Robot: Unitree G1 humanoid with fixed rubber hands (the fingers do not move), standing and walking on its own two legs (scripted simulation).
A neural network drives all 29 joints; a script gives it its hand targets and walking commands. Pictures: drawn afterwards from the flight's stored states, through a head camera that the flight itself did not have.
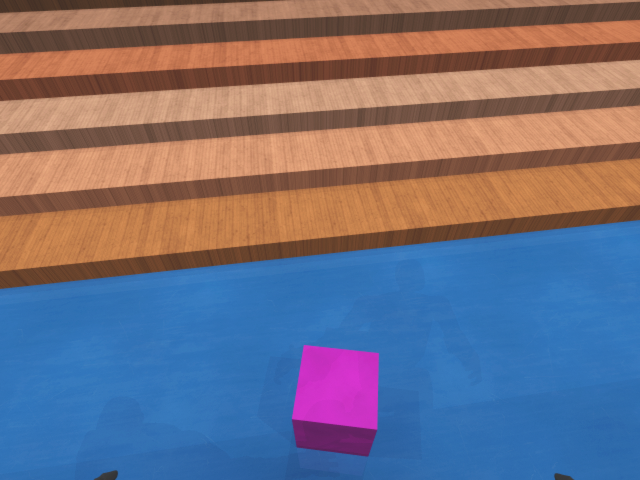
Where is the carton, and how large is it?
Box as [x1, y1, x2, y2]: [292, 345, 378, 456]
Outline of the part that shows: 304,345 292,415 292,422 297,447 367,456 376,431 378,353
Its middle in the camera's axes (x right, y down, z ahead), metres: +0.04 +0.46 +1.11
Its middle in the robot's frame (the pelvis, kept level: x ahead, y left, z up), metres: +0.46 -0.02 -0.66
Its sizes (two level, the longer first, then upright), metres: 0.210 0.200 0.250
